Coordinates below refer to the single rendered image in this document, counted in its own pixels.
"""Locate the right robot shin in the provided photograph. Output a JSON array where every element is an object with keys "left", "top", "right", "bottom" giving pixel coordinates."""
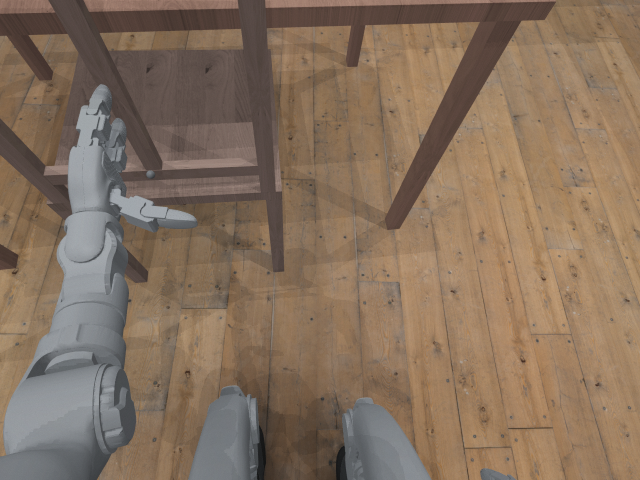
[{"left": 345, "top": 398, "right": 374, "bottom": 480}]

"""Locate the robot left hand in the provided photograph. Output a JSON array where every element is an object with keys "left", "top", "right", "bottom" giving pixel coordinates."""
[{"left": 68, "top": 84, "right": 198, "bottom": 233}]

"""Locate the left robot thigh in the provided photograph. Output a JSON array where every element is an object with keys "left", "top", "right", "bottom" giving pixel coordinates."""
[{"left": 188, "top": 393, "right": 260, "bottom": 480}]

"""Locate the chair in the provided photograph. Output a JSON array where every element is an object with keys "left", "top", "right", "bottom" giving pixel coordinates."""
[{"left": 0, "top": 0, "right": 284, "bottom": 283}]

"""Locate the robot left forearm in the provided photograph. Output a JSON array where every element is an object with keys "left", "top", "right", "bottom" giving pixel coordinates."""
[{"left": 3, "top": 211, "right": 129, "bottom": 455}]

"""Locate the table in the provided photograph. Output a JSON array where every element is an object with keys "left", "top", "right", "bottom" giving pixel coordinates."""
[{"left": 0, "top": 0, "right": 556, "bottom": 270}]

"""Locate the left robot upper arm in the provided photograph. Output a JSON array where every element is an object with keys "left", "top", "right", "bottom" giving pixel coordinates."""
[{"left": 0, "top": 363, "right": 136, "bottom": 480}]

